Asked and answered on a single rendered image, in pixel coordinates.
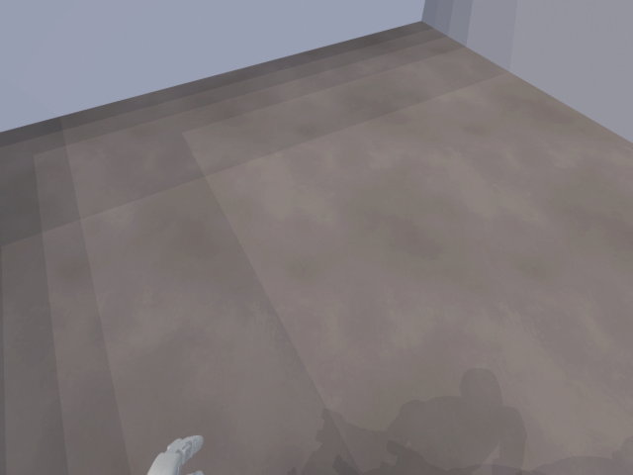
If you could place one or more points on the left robot hand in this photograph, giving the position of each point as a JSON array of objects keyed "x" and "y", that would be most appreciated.
[{"x": 178, "y": 452}]

